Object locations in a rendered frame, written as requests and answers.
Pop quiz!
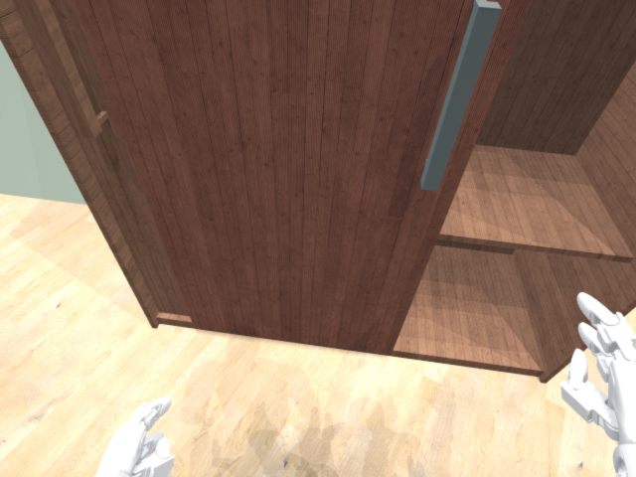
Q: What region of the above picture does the wardrobe door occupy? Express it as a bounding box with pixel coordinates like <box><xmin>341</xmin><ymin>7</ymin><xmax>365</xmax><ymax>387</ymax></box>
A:
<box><xmin>12</xmin><ymin>0</ymin><xmax>190</xmax><ymax>316</ymax></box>
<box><xmin>73</xmin><ymin>0</ymin><xmax>533</xmax><ymax>355</ymax></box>

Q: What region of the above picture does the handle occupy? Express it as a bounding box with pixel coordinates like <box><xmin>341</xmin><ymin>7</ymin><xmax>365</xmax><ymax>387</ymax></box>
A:
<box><xmin>18</xmin><ymin>0</ymin><xmax>102</xmax><ymax>138</ymax></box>
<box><xmin>421</xmin><ymin>0</ymin><xmax>502</xmax><ymax>191</ymax></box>

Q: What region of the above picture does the right robot hand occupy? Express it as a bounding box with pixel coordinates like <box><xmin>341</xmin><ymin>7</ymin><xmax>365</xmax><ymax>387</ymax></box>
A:
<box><xmin>560</xmin><ymin>292</ymin><xmax>636</xmax><ymax>445</ymax></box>

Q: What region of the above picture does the right robot forearm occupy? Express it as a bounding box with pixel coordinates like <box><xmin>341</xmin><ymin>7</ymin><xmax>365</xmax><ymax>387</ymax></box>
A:
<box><xmin>613</xmin><ymin>442</ymin><xmax>636</xmax><ymax>477</ymax></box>

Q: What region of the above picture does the left robot hand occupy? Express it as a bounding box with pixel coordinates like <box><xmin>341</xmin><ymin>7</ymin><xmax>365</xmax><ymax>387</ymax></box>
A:
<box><xmin>96</xmin><ymin>397</ymin><xmax>175</xmax><ymax>477</ymax></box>

